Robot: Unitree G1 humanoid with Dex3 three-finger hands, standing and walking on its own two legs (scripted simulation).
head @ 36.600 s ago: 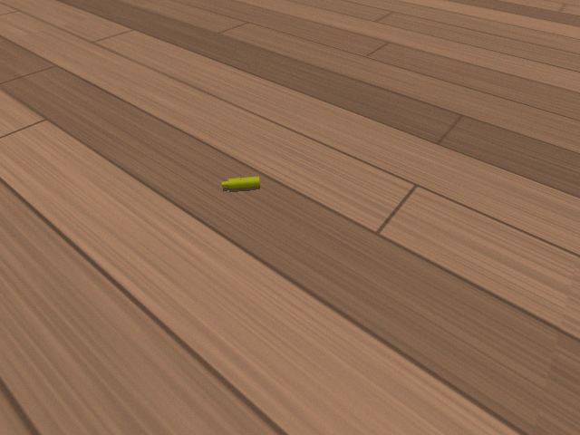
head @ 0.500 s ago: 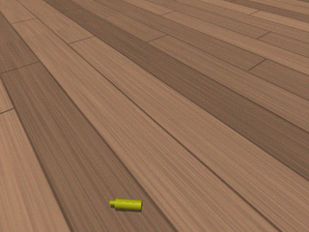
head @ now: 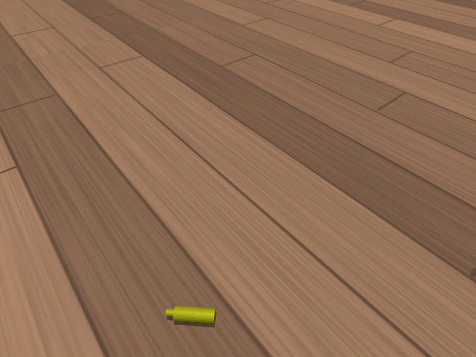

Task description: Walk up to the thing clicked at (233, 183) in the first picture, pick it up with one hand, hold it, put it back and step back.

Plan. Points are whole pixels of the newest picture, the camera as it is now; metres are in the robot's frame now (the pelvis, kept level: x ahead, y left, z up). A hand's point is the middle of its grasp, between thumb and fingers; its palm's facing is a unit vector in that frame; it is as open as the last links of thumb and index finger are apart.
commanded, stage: stand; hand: left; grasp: from above
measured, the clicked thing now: (190, 314) +0.48 +0.21 -0.75
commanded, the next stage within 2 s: step back in 0.44 s
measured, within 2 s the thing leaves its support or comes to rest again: neither
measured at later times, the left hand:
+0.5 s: hand out of the picture +0.08 +0.25 -0.16, palm faces +0.02 -0.94 -0.35, open 7.4 cm
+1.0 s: hand out of the picture +0.06 +0.32 -0.18, palm faces -0.05 -0.94 -0.33, open 7.4 cm
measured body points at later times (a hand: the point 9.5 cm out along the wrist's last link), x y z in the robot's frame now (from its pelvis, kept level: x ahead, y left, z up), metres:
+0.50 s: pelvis +0.00 +0.00 +0.00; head +0.02 -0.01 +0.45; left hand +0.08 +0.30 -0.13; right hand +0.07 -0.30 -0.14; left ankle +0.00 +0.14 -0.75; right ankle -0.01 -0.12 -0.75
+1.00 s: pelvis -0.08 +0.07 -0.01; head +0.00 +0.10 +0.43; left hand +0.06 +0.37 -0.16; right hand -0.01 -0.24 -0.12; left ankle -0.06 +0.15 -0.75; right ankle -0.12 -0.08 -0.67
